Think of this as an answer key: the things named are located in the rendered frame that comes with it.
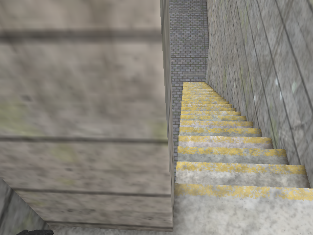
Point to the stairs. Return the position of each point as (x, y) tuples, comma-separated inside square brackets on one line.
[(217, 146)]

